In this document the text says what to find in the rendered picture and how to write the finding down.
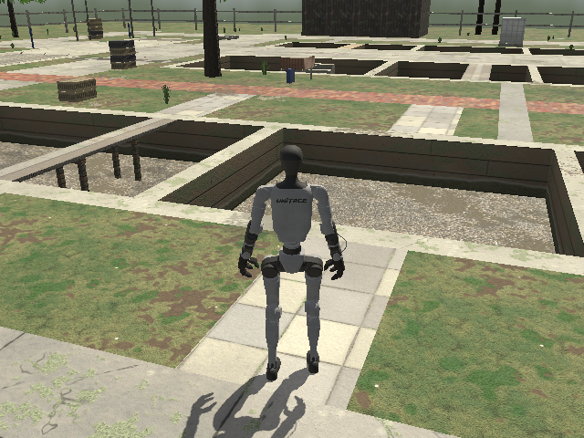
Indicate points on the left robot hand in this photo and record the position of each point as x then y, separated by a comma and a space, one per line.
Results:
242, 264

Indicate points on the left robot shin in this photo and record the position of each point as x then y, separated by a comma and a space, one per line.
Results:
272, 337

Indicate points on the robot right upper arm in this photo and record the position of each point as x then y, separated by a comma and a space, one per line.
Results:
320, 193

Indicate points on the left robot forearm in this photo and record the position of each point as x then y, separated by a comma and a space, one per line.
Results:
249, 243

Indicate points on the right robot forearm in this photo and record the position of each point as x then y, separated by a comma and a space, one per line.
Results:
333, 244

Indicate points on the robot left upper arm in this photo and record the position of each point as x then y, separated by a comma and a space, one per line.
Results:
262, 194

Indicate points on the right robot foot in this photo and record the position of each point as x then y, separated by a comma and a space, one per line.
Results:
312, 365

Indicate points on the right robot hand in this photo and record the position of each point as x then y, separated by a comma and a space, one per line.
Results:
338, 265

